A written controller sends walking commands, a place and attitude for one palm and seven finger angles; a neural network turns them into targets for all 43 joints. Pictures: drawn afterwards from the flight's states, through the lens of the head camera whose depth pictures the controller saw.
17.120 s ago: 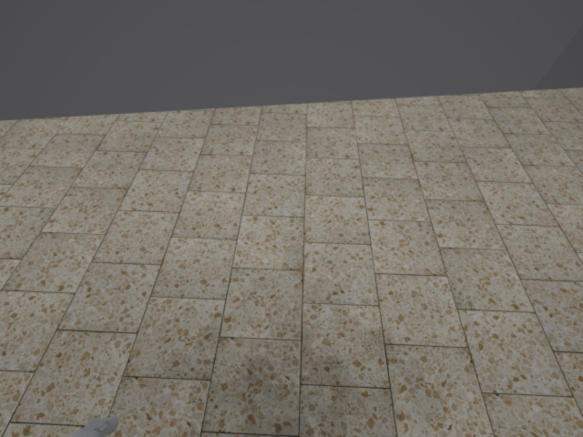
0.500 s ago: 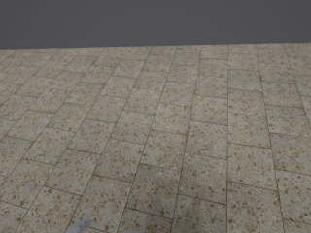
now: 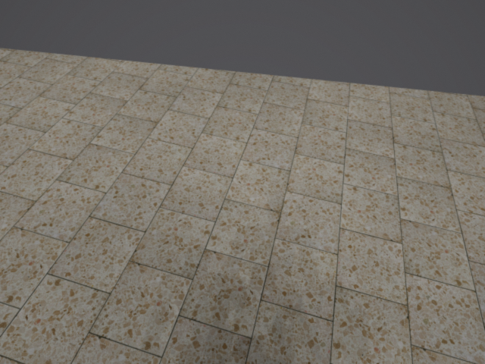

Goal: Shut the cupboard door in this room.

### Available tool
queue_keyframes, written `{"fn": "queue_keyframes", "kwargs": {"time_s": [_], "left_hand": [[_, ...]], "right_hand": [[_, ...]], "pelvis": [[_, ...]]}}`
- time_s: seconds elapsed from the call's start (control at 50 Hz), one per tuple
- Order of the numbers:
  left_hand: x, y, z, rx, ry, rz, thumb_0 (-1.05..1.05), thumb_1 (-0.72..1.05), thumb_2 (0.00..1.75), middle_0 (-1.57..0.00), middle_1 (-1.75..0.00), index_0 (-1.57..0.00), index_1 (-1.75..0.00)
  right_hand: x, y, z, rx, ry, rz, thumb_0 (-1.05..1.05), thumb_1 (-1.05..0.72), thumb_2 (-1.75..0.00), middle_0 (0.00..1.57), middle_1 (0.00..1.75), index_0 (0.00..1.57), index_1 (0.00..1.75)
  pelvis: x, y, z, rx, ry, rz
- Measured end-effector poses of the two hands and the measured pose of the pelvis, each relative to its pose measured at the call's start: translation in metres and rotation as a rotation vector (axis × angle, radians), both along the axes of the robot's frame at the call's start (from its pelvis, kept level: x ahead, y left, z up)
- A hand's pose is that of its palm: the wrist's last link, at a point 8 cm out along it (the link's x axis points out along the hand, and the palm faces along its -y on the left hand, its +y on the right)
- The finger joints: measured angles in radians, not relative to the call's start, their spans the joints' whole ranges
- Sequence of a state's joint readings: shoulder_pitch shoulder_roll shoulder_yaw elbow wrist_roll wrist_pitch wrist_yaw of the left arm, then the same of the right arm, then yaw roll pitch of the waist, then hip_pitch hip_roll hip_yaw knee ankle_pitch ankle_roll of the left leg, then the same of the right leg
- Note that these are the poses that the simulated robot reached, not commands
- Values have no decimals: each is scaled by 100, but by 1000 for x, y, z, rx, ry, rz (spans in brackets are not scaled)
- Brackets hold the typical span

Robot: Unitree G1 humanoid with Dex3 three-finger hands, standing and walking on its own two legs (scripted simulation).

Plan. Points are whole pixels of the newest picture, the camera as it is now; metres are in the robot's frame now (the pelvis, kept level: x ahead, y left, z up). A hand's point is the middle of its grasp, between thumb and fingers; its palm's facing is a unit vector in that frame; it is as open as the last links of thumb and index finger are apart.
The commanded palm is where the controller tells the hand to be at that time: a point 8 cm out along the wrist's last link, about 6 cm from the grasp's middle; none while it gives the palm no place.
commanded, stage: turn or walk to find it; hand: left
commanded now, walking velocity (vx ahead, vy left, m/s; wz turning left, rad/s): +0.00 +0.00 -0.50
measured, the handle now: out of the picture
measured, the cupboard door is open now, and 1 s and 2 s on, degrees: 80 80 80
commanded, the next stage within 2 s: none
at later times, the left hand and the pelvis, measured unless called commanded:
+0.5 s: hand out of the picture +0.08 +0.15 -0.15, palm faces -0.19 -0.95 -0.26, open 7.4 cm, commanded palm none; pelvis -0.03 -0.03 +0.00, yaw -14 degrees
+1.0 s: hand out of the picture +0.14 +0.19 -0.17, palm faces -0.44 -0.87 -0.21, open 7.4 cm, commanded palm none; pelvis -0.03 +0.04 +0.01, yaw -30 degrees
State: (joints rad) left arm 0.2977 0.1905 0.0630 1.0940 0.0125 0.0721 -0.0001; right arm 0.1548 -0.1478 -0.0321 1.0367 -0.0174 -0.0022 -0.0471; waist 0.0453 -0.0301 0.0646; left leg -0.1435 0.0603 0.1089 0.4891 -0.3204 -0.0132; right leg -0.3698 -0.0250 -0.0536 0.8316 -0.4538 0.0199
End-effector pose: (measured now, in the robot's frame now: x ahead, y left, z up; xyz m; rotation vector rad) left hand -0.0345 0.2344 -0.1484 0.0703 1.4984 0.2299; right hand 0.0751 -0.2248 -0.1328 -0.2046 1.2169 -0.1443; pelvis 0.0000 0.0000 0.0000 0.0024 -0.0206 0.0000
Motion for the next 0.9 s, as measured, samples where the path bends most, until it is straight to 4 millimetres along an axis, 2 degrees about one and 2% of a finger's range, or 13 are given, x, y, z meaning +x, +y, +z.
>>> {"fn": "queue_keyframes", "kwargs": {"time_s": [0.12,0.2,0.26,0.36,0.48,0.6,0.74,0.9], "left_hand": [[39,3,6,33,-88,-87,1,91,89,-20,-30,-20,-30],[75,-5,9,77,-175,-175,0,91,90,-20,-30,-19,-30],[94,-13,14,107,-236,-223,0,91,90,-20,-30,-20,-30],[105,-26,27,106,-254,-279,0,91,89,-20,-30,-20,-30],[117,-34,29,69,-260,-353,0,90,89,-20,-30,-20,-30],[127,-25,20,31,-262,-402,0,90,89,-20,-30,-20,-30],[144,5,-2,-5,-235,-457,0,90,89,-20,-30,-20,-30],[172,18,10,-16,-224,-554,0,91,89,-20,-30,-20,-30]], "right_hand": [[-22,-17,-6,14,1,-66,0,-92,-90,20,30,21,30],[-44,-40,-24,33,10,-132,1,-92,-90,20,30,21,30],[-61,-58,-33,29,34,-171,1,-91,-90,20,30,20,30],[-79,-75,-19,11,42,-211,1,-91,-90,20,30,20,30],[-96,-81,-3,-19,19,-260,1,-91,-90,20,30,20,30],[-107,-69,6,-55,6,-303,1,-91,-90,20,30,20,30],[-119,-26,15,-92,-46,-364,1,-91,-90,20,30,20,30],[-160,23,23,-55,8,-473,1,-91,-90,20,30,20,30]], "pelvis": [[-11,-7,-2,2,-6,-60],[-15,-22,-13,13,-5,-107],[-22,-30,-17,2,-11,-118],[-31,-35,-5,20,-3,-172],[-34,-31,2,22,11,-230],[-34,-15,1,7,19,-286],[-34,19,-7,-5,20,-367],[-31,40,7,-37,23,-462]]}}
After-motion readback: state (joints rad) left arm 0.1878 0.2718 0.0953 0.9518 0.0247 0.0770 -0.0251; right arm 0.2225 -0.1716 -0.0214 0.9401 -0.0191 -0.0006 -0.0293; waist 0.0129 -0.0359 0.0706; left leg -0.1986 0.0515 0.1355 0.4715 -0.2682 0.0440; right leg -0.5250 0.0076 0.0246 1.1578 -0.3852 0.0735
